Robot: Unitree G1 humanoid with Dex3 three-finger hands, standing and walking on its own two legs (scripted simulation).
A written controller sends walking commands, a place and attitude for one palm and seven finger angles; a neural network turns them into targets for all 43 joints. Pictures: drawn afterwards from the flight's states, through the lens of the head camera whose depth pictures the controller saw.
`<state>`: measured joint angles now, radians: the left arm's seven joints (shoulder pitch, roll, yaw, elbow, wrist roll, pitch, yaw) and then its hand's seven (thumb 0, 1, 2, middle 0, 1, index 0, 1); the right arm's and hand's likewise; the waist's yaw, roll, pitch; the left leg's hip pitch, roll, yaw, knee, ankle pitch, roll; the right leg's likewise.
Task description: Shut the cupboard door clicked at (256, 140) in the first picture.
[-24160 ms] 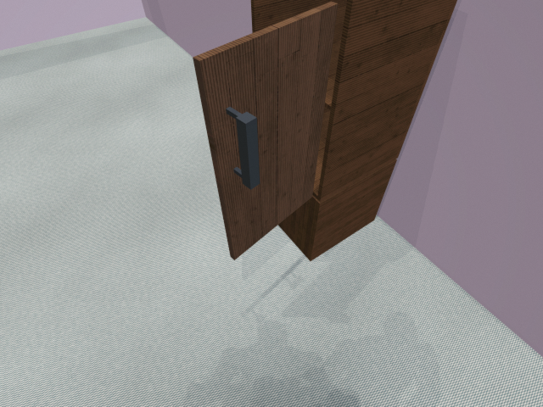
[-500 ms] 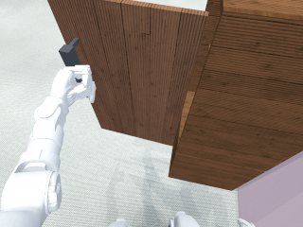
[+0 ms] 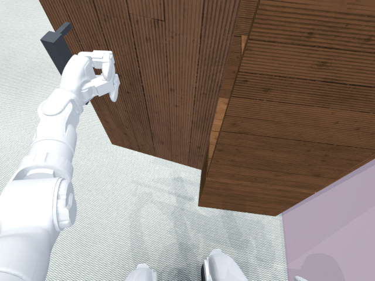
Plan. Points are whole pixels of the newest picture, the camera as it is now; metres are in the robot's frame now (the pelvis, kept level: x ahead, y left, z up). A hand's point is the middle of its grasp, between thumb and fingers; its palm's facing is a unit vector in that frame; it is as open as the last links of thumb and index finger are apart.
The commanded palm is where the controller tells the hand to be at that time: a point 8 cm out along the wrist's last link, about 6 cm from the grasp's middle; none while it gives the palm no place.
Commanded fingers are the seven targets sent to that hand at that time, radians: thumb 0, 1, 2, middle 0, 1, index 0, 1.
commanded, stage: push the door shut along its arc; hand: left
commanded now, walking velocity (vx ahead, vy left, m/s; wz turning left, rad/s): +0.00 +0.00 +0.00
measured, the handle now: (76, 66) +0.56 +0.19 +0.11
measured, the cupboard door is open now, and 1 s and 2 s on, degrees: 80 57 57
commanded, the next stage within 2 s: pull the fist back off the door in 0.68 s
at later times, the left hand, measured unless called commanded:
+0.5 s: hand (126, 67) +0.54 +0.08 +0.12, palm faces -0.43 -0.90 -0.02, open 3.0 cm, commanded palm +0.56 +0.13 +0.12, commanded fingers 0.00 0.90 0.90 -1.30 -1.50 -1.30 -1.50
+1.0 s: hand (140, 56) +0.58 +0.06 +0.10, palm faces +0.00 -1.00 -0.05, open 3.1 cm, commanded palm +0.55 +0.11 +0.12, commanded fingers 0.00 0.90 0.90 -1.30 -1.50 -1.30 -1.50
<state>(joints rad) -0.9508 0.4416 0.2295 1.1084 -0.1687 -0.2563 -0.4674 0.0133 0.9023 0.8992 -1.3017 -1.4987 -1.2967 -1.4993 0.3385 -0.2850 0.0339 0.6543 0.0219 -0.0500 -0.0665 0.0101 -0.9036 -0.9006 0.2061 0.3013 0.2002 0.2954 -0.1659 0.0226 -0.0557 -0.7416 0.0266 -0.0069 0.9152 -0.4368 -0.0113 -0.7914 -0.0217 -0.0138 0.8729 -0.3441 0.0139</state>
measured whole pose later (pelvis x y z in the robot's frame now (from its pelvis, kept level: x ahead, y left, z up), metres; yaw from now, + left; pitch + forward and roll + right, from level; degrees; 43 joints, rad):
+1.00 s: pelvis +0.01 +0.00 -0.02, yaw -1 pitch +24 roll -2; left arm -1.18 0.35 0.30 1.16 0.03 -0.23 0.09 0.00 0.92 0.92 -1.30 -1.50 -1.29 -1.50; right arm 0.46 -0.24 0.02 0.66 -0.09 -0.06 0.06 0.01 -0.91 -0.90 0.20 0.30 0.20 0.30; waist -0.22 0.07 -0.10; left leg -0.95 0.04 -0.02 1.01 -0.48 -0.02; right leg -0.99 0.00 -0.02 0.94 -0.37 0.01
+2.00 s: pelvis +0.01 -0.01 +0.02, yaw -2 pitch +9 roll +0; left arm -0.56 0.18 0.18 0.74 -0.11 -0.29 -0.01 0.01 0.90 0.90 -1.30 -1.50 -1.30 -1.50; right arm 0.35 -0.24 0.00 0.64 0.01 -0.03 -0.02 0.01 -0.90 -0.90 0.20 0.30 0.20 0.30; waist -0.09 0.04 -0.07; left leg -0.51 0.04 0.03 0.76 -0.40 -0.02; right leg -0.59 0.00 0.02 0.75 -0.31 0.00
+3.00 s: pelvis +0.04 +0.01 +0.05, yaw +0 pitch -4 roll -1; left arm 0.45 0.34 0.34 -0.35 -0.04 -0.09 0.11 0.01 0.89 0.90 -0.42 -0.53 -0.41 -0.53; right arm 0.22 -0.23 0.01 0.65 0.00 -0.09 -0.09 0.02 -0.90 -0.90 0.21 0.30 0.20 0.30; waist 0.06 0.07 0.00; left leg -0.06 0.02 0.01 0.43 -0.30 -0.01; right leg -0.12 -0.02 -0.01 0.42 -0.22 0.02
